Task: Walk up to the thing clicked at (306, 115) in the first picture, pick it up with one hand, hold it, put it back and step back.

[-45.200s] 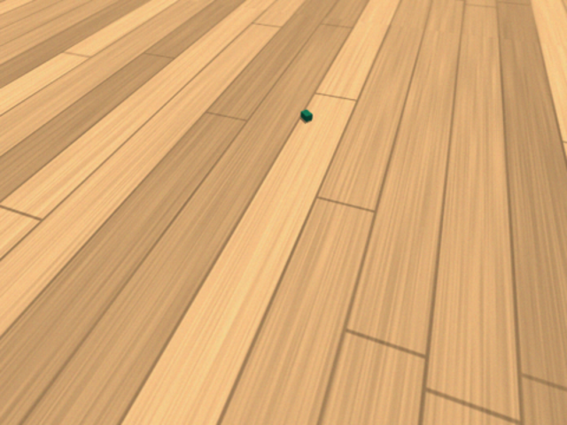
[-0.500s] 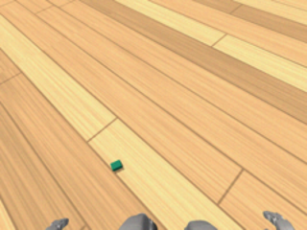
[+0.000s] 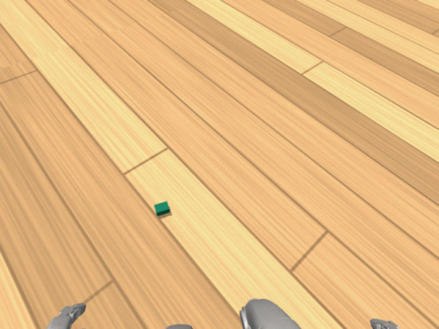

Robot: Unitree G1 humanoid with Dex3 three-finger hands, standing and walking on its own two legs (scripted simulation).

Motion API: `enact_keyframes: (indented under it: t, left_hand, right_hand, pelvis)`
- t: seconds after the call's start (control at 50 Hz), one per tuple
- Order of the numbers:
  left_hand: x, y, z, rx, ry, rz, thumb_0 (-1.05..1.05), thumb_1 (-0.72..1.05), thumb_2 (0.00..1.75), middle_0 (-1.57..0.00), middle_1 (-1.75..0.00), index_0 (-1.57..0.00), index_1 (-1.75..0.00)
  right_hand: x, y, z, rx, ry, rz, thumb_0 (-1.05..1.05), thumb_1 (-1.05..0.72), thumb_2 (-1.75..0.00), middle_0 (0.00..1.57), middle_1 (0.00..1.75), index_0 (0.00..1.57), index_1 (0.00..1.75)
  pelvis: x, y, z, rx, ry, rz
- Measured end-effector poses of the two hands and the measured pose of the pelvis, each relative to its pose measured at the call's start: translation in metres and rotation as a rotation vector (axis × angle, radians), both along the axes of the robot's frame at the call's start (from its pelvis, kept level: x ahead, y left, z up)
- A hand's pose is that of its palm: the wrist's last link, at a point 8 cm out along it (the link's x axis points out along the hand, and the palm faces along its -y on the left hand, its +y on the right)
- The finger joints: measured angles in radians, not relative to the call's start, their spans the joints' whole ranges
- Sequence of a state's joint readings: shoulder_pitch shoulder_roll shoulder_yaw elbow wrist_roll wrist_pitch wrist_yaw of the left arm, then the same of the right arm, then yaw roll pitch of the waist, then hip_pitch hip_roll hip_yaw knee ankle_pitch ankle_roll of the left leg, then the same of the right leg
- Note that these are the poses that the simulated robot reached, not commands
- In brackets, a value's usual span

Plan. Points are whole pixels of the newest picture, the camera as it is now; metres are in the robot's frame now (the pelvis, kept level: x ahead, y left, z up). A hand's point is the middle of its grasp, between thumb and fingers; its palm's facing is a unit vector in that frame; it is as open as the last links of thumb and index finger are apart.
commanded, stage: step back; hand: left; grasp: from above
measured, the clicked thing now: (162, 208) +0.68 +0.26 -0.75
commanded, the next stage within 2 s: none
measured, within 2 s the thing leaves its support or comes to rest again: neither
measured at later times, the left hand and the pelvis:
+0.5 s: hand out of the picture -0.06 +0.23 -0.13, palm faces -0.03 -0.90 -0.43, open 7.4 cm; pelvis -0.17 -0.04 -0.01, yaw -2 degrees
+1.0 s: hand out of the picture -0.26 +0.20 -0.17, palm faces -0.05 -0.92 -0.38, open 7.4 cm; pelvis -0.35 -0.07 -0.02, yaw -3 degrees
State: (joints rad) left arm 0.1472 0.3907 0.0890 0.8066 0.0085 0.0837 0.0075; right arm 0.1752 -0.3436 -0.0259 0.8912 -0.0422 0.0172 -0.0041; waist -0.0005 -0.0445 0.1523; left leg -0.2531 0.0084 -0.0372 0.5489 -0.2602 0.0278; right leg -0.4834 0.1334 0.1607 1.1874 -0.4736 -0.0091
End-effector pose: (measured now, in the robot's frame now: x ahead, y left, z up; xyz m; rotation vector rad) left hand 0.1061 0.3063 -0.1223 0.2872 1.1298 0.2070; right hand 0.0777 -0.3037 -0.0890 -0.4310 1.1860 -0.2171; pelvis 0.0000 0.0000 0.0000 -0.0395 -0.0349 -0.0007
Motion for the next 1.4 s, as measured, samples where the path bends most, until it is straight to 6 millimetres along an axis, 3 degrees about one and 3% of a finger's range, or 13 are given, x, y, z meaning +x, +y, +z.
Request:
enact_keyframes:
  t: [0.2, 0.28, 0.38, 0.52, 0.6, 0.66, 0.74, 0.86, 1.02, 1.1, 1.16, 1.28, 1.4]
  left_hand:
    - [-0.09, -0.004, -0.009, 0.061, 0.106, -0.04, 0.0, 0.9, 0.9, -0.21, -0.3, -0.2, -0.3]
    - [-0.123, -0.022, -0.006, 0.079, 0.101, -0.056, 0.0, 0.9, 0.9, -0.2, -0.3, -0.2, -0.3]
    - [-0.166, -0.038, 0.016, 0.081, 0.083, -0.045, 0.0, 0.9, 0.9, -0.21, -0.3, -0.21, -0.3]
    - [-0.177, -0.036, 0.027, 0.11, -0.011, -0.05, 0.0, 0.9, 0.9, -0.21, -0.3, -0.21, -0.3]
    - [-0.18, -0.028, 0.013, 0.095, -0.095, -0.052, 0.0, 0.9, 0.9, -0.21, -0.3, -0.21, -0.3]
    - [-0.196, -0.03, 0.002, 0.06, -0.099, -0.036, 0.0, 0.9, 0.9, -0.21, -0.3, -0.21, -0.3]
    - [-0.23, -0.041, 0.0, 0.013, -0.049, -0.026, 0.0, 0.9, 0.9, -0.21, -0.3, -0.2, -0.3]
    - [-0.292, -0.048, -0.005, 0.015, 0.01, -0.028, 0.0, 0.9, 0.9, -0.21, -0.3, -0.21, -0.3]
    - [-0.381, -0.072, -0.01, 0.061, 0.08, -0.046, 0.0, 0.9, 0.9, -0.21, -0.3, -0.2, -0.3]
    - [-0.423, -0.079, 0.005, 0.072, 0.104, -0.017, 0.0, 0.9, 0.9, -0.21, -0.3, -0.21, -0.3]
    - [-0.438, -0.076, 0.014, 0.088, 0.093, 0.008, 0.0, 0.9, 0.9, -0.21, -0.3, -0.21, -0.3]
    - [-0.447, -0.055, 0.016, 0.102, 0.032, 0.037, 0.0, 0.89, 0.9, -0.21, -0.3, -0.21, -0.3]
    - [-0.447, -0.05, 0.014, 0.081, 0.062, 0.036, 0.0, 0.9, 0.9, -0.21, -0.3, -0.2, -0.3]
  right_hand:
    - [-0.031, -0.022, -0.006, 0.004, -0.15, 0.006, 0.0, -0.9, -0.9, 0.21, 0.3, 0.21, 0.3]
    - [-0.062, -0.043, -0.025, 0.027, -0.17, -0.019, 0.0, -0.9, -0.9, 0.21, 0.3, 0.21, 0.3]
    - [-0.119, -0.052, -0.031, 0.059, -0.099, -0.069, 0.0, -0.9, -0.9, 0.21, 0.3, 0.2, 0.3]
    - [-0.204, -0.054, -0.035, 0.043, 0.033, -0.066, 0.0, -0.9, -0.9, 0.21, 0.3, 0.2, 0.3]
    - [-0.242, -0.046, -0.04, 0.018, 0.091, -0.033, 0.01, -0.9, -0.9, 0.2, 0.3, 0.2, 0.3]
    - [-0.265, -0.036, -0.034, 0.019, 0.1, -0.026, 0.01, -0.9, -0.9, 0.21, 0.3, 0.2, 0.3]
    - [-0.283, -0.037, -0.017, 0.004, 0.068, -0.012, 0.01, -0.9, -0.9, 0.21, 0.3, 0.21, 0.3]
    - [-0.285, -0.055, -0.003, -0.029, -0.046, 0.011, 0.01, -0.9, -0.9, 0.21, 0.3, 0.21, 0.3]
    - [-0.317, -0.094, -0.024, 0.001, -0.151, -0.002, 0.0, -0.9, -0.9, 0.21, 0.3, 0.2, 0.3]
    - [-0.354, -0.097, -0.028, 0.047, -0.107, -0.042, 0.0, -0.9, -0.9, 0.2, 0.3, 0.2, 0.3]
    - [-0.382, -0.097, -0.034, 0.062, -0.057, -0.048, 0.0, -0.9, -0.9, 0.2, 0.3, 0.2, 0.3]
    - [-0.426, -0.083, -0.045, 0.071, 0.077, -0.019, 0.01, -0.9, -0.9, 0.2, 0.3, 0.2, 0.3]
    - [-0.441, -0.066, -0.033, 0.098, 0.048, -0.04, 0.01, -0.9, -0.9, 0.21, 0.3, 0.2, 0.3]
  pelvis:
    - [-0.073, -0.017, -0.013, 0.024, -0.005, -0.078]
    - [-0.108, -0.029, -0.023, 0.0, -0.027, -0.08]
    - [-0.136, -0.038, -0.012, 0.069, -0.021, -0.076]
    - [-0.179, -0.038, -0.009, 0.059, 0.016, -0.015]
    - [-0.211, -0.034, -0.021, 0.04, 0.013, 0.037]
    - [-0.235, -0.034, -0.02, 0.079, -0.015, 0.022]
    - [-0.257, -0.036, -0.009, 0.021, -0.003, 0.035]
    - [-0.298, -0.048, -0.008, 0.015, 0.019, -0.01]
    - [-0.359, -0.074, -0.025, -0.012, -0.024, -0.047]
    - [-0.371, -0.081, -0.015, 0.053, -0.018, -0.062]
    - [-0.38, -0.08, -0.011, 0.057, -0.006, -0.035]
    - [-0.393, -0.072, -0.015, 0.044, 0.009, 0.028]
    - [-0.395, -0.07, -0.006, 0.06, -0.01, 0.02]
